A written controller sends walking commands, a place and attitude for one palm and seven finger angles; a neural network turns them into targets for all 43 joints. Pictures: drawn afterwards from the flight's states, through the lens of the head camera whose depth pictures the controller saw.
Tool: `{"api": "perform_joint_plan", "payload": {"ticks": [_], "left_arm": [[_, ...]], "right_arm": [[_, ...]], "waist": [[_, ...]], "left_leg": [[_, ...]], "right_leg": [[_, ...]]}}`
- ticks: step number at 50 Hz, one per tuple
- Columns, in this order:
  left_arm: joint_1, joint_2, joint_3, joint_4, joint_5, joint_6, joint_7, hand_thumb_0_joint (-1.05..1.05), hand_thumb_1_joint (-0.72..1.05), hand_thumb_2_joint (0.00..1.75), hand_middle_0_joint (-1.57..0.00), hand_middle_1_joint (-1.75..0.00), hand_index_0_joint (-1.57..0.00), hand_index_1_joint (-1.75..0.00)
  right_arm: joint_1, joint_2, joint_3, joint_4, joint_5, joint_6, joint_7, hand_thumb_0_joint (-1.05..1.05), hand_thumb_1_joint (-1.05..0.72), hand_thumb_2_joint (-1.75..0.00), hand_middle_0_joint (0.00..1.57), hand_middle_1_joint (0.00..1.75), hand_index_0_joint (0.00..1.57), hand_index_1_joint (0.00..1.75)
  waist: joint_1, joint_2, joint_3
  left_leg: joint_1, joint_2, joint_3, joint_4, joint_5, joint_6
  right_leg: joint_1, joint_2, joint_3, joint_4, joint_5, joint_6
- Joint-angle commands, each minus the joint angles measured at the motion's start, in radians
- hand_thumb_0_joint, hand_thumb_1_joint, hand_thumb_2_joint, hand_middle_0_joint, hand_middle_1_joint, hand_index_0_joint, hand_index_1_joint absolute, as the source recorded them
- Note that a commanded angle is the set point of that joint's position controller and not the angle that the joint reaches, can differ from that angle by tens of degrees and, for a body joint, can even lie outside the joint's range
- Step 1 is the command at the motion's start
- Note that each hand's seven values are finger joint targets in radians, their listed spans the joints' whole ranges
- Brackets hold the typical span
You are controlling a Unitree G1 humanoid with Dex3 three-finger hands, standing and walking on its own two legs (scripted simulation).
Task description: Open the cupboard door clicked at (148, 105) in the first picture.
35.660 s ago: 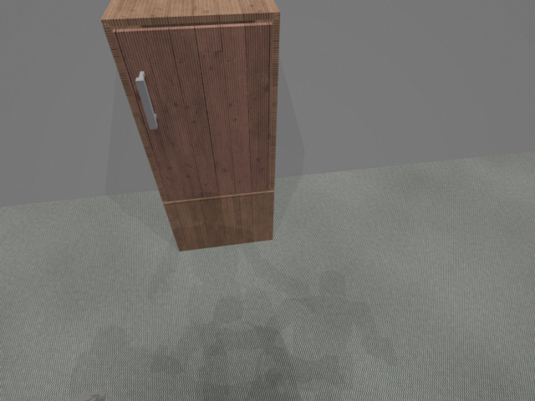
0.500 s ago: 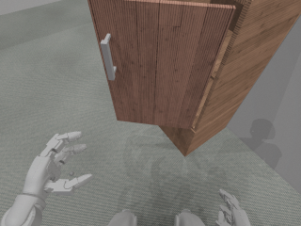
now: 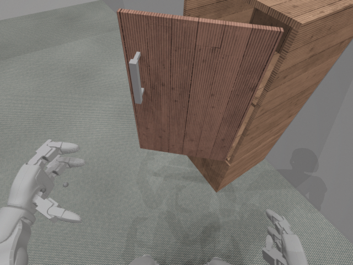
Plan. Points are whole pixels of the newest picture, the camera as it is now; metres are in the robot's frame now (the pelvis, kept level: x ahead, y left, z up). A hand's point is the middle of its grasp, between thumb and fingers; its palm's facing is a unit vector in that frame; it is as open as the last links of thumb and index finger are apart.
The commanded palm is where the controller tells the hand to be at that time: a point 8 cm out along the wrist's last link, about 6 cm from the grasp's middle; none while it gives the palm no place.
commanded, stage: raise the hand with hooked fingers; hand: left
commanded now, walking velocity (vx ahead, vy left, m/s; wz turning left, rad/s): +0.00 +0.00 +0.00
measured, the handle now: (138, 79) +0.58 +0.16 +0.07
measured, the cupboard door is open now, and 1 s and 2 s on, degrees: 47 47 47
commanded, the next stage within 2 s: move the hooked fingers beside the handle in 0.78 s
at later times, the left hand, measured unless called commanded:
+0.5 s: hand (57, 161) +0.29 +0.27 +0.08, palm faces -0.08 -1.00 -0.04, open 14.0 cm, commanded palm +0.27 +0.31 +0.08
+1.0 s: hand (61, 162) +0.29 +0.26 +0.08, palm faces -0.05 -1.00 -0.04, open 14.0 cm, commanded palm +0.28 +0.30 +0.08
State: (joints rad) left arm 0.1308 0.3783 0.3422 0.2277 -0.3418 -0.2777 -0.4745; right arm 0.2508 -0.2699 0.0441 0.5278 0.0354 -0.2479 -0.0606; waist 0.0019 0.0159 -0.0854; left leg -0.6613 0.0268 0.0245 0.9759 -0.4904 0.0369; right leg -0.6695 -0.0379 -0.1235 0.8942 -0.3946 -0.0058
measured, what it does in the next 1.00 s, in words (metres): stands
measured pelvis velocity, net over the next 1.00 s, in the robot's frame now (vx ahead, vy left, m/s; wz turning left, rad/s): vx -0.01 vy -0.01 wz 0.00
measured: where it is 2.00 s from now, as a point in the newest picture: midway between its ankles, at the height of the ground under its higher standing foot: outside the picture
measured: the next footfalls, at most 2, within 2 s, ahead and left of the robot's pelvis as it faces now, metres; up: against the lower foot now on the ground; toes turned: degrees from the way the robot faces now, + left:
none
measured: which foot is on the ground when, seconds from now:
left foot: down 0.00-1.00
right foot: down 0.00-1.00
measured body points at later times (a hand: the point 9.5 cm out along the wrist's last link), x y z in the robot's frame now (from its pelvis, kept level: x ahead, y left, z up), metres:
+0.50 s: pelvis +0.00 +0.00 +0.01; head +0.05 +0.01 +0.46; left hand +0.29 +0.32 +0.09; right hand +0.14 -0.26 -0.06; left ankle +0.00 +0.09 -0.69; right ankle +0.03 -0.12 -0.69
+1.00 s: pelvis -0.01 -0.01 +0.01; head +0.04 -0.01 +0.46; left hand +0.29 +0.31 +0.09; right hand +0.15 -0.26 -0.07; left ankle +0.00 +0.09 -0.69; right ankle +0.03 -0.12 -0.69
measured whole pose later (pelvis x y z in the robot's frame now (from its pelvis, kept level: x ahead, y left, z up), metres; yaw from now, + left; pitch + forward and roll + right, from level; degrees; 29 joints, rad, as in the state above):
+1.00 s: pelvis -0.01 -0.01 +0.01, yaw +0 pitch +9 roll -2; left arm -0.11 0.44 0.42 0.52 -0.35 -0.28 -0.59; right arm 0.29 -0.29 0.05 0.57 0.04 -0.22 -0.08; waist 0.00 0.03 -0.07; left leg -0.61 0.03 0.03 0.89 -0.44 0.02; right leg -0.63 -0.03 -0.12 0.83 -0.36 -0.02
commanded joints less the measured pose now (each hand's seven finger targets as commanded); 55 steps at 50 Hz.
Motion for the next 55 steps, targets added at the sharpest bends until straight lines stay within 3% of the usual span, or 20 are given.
{"api": "perform_joint_plan", "payload": {"ticks": [1, 3, 6, 8, 11, 14, 17, 18, 22, 26, 29, 41, 44, 47, 49, 51, 52, 55], "left_arm": [[-0.196, 0.221, 0.12, -0.165, -0.036, -0.053, -0.034, 0.0, -0.5, 0.3, -0.3, -1.2, -0.3, -1.2], [-0.25, 0.242, 0.13, -0.126, -0.042, -0.045, -0.055, 0.0, -0.5, 0.3, -0.3, -1.2, -0.3, -1.2], [-0.281, 0.263, 0.148, -0.076, -0.042, -0.036, -0.074, 0.0, -0.5, 0.3, -0.3, -1.2, -0.3, -1.2], [-0.339, 0.304, 0.168, -0.085, -0.042, -0.036, -0.09, 0.0, -0.5, 0.3, -0.3, -1.2, -0.3, -1.2], [-0.345, 0.314, 0.187, -0.025, -0.051, -0.031, -0.102, 0.0, -0.5, 0.3, -0.3, -1.2, -0.3, -1.2], [-0.393, 0.351, 0.212, 0.028, -0.055, -0.029, -0.12, 0.0, -0.5, 0.3, -0.3, -1.2, -0.3, -1.2], [-0.353, 0.308, 0.181, 0.071, -0.062, -0.021, -0.141, 0.0, -0.5, 0.3, -0.3, -1.2, -0.3, -1.2], [-0.353, 0.306, 0.173, 0.058, -0.059, -0.023, -0.145, 0.0, -0.5, 0.3, -0.3, -1.2, -0.3, -1.2], [-0.353, 0.346, 0.206, 0.028, -0.055, -0.036, -0.128, 0.0, -0.5, 0.3, -0.3, -1.2, -0.3, -1.2], [-0.348, 0.337, 0.215, 0.024, -0.057, -0.056, -0.107, 0.0, -0.5, 0.3, -0.3, -1.2, -0.3, -1.2], [-0.379, 0.345, 0.207, -0.003, -0.046, -0.068, -0.103, 0.0, -0.5, 0.3, -0.3, -1.2, -0.3, -1.2], [-0.384, 0.322, 0.19, 0.06, -0.054, -0.053, -0.119, 0.0, -0.5, 0.3, -0.3, -1.2, -0.3, -1.2], [-0.393, 0.33, 0.189, 0.041, -0.048, -0.064, -0.12, 0.0, -0.5, 0.3, -0.3, -1.2, -0.3, -1.2], [-0.516, 0.317, 0.154, 0.072, -0.042, -0.066, -0.114, 0.0, -0.5, 0.3, -0.3, -1.2, -0.3, -1.2], [-0.578, 0.337, 0.161, 0.132, -0.031, -0.065, -0.111, 0.0, -0.5, 0.3, -0.3, -1.2, -0.3, -1.2], [-0.625, 0.336, 0.146, 0.141, -0.02, -0.073, -0.111, 0.0, -0.5, 0.3, -0.3, -1.2, -0.3, -1.2], [-0.64, 0.37, 0.167, 0.157, -0.015, -0.075, -0.109, 0.0, -0.5, 0.3, -0.3, -1.2, -0.3, -1.2], [-0.655, 0.352, 0.147, 0.186, -0.002, -0.08, -0.111, 0.0, -0.5, 0.3, -0.3, -1.2, -0.3, -1.2]], "right_arm": [[0.0, -0.161, -0.064, -0.123, 0.007, -0.039, -0.014, 0.0, -0.9, -0.9, 0.2, 0.3, 0.2, 0.3], [0.0, -0.165, -0.061, -0.116, 0.007, -0.033, -0.015, 0.0, -0.9, -0.9, 0.2, 0.3, 0.2, 0.3], [0.003, -0.169, -0.061, -0.114, 0.01, -0.029, -0.021, 0.0, -0.9, -0.9, 0.2, 0.3, 0.2, 0.3], [0.006, -0.17, -0.058, -0.11, 0.007, -0.027, -0.022, 0.0, -0.9, -0.9, 0.2, 0.3, 0.2, 0.3], [0.011, -0.171, -0.059, -0.108, 0.007, -0.024, -0.024, 0.0, -0.9, -0.9, 0.2, 0.3, 0.2, 0.3], [0.018, -0.177, -0.057, -0.102, 0.007, -0.017, -0.024, 0.0, -0.9, -0.9, 0.2, 0.3, 0.2, 0.3], [0.024, -0.179, -0.061, -0.112, 0.007, -0.019, -0.019, 0.0, -0.9, -0.9, 0.2, 0.3, 0.2, 0.3], [0.026, -0.178, -0.063, -0.112, 0.01, -0.018, -0.016, 0.0, -0.9, -0.9, 0.2, 0.3, 0.2, 0.3], [0.034, -0.183, -0.069, -0.116, 0.003, -0.018, -0.008, 0.0, -0.9, -0.9, 0.2, 0.3, 0.2, 0.3], [0.033, -0.177, -0.069, -0.117, 0.005, -0.014, -0.009, 0.0, -0.9, -0.9, 0.2, 0.3, 0.2, 0.3], [0.034, -0.174, -0.067, -0.115, 0.006, -0.015, -0.013, 0.0, -0.9, -0.9, 0.2, 0.3, 0.2, 0.3], [0.021, -0.173, -0.06, -0.106, 0.008, -0.021, -0.026, 0.0, -0.9, -0.9, 0.2, 0.3, 0.2, 0.3], [0.022, -0.17, -0.059, -0.105, 0.008, -0.024, -0.026, 0.0, -0.9, -0.9, 0.2, 0.3, 0.2, 0.3], [0.031, -0.175, -0.056, -0.083, 0.005, -0.02, -0.035, 0.0, -0.9, -0.9, 0.2, 0.3, 0.2, 0.3], [0.036, -0.178, -0.055, -0.07, 0.008, -0.015, -0.042, 0.0, -0.9, -0.9, 0.2, 0.3, 0.2, 0.3], [0.039, -0.176, -0.055, -0.067, 0.007, -0.015, -0.045, 0.0, -0.9, -0.9, 0.2, 0.3, 0.2, 0.3], [0.046, -0.181, -0.056, -0.061, 0.005, -0.011, -0.046, 0.0, -0.9, -0.9, 0.2, 0.3, 0.2, 0.3], [0.056, -0.175, -0.058, -0.061, 0.006, -0.004, -0.042, 0.0, -0.9, -0.9, 0.2, 0.3, 0.2, 0.3]], "waist": [[-0.014, 0.089, -0.229], [-0.021, 0.058, -0.214], [-0.017, 0.059, -0.221], [-0.012, 0.103, -0.248], [-0.012, 0.061, -0.235], [-0.01, 0.071, -0.227], [-0.006, 0.043, -0.22], [-0.006, 0.065, -0.234], [-0.001, 0.072, -0.238], [-0.005, 0.062, -0.227], [-0.007, 0.115, -0.235], [-0.018, 0.039, -0.208], [-0.015, 0.076, -0.226], [-0.043, 0.055, -0.183], [-0.049, 0.048, -0.181], [-0.049, 0.079, -0.211], [-0.046, 0.065, -0.223], [-0.04, 0.082, -0.281]], "left_leg": [[0.134, -0.02, -0.065, -0.186, 0.362, -0.031], [0.127, -0.02, -0.068, -0.191, 0.346, -0.031], [0.132, -0.02, -0.068, -0.204, 0.34, -0.03], [0.158, -0.022, -0.065, -0.204, 0.375, -0.031], [0.156, -0.02, -0.067, -0.216, 0.367, -0.031], [0.152, -0.021, -0.064, -0.227, 0.356, -0.031], [0.142, -0.023, -0.057, -0.225, 0.368, -0.027], [0.151, -0.023, -0.055, -0.228, 0.376, -0.026], [0.155, -0.023, -0.057, -0.229, 0.387, -0.029], [0.144, -0.022, -0.055, -0.24, 0.349, -0.027], [0.171, -0.021, -0.056, -0.247, 0.345, -0.028], [0.131, -0.025, -0.053, -0.246, 0.271, -0.02], [0.154, -0.024, -0.052, -0.243, 0.304, -0.021], [0.136, -0.022, -0.053, -0.233, 0.268, -0.02], [0.118, -0.023, -0.054, -0.235, 0.23, -0.02], [0.125, -0.026, -0.052, -0.234, 0.224, -0.019], [0.124, -0.023, -0.053, -0.226, 0.24, -0.019], [0.147, -0.025, -0.049, -0.223, 0.307, -0.02]], "right_leg": [[0.157, 0.053, 0.051, -0.101, 0.222, -0.024], [0.162, 0.058, 0.052, -0.11, 0.217, -0.025], [0.164, 0.055, 0.053, -0.12, 0.204, -0.025], [0.187, 0.054, 0.059, -0.121, 0.233, -0.03], [0.186, 0.055, 0.056, -0.133, 0.225, -0.027], [0.196, 0.056, 0.059, -0.143, 0.215, -0.031], [0.204, 0.055, 0.065, -0.148, 0.233, -0.032], [0.204, 0.053, 0.067, -0.149, 0.238, -0.03], [0.202, 0.056, 0.067, -0.146, 0.239, -0.032], [0.199, 0.053, 0.065, -0.153, 0.208, -0.027], [0.194, 0.054, 0.066, -0.152, 0.198, -0.029], [0.197, 0.047, 0.08, -0.177, 0.157, -0.022], [0.2, 0.049, 0.078, -0.166, 0.188, -0.026], [0.16, 0.051, 0.081, -0.169, 0.162, -0.023], [0.154, 0.046, 0.086, -0.174, 0.121, -0.021], [0.153, 0.039, 0.093, -0.174, 0.113, -0.021], [0.167, 0.042, 0.097, -0.169, 0.127, -0.025], [0.186, 0.04, 0.092, -0.152, 0.201, -0.024]]}}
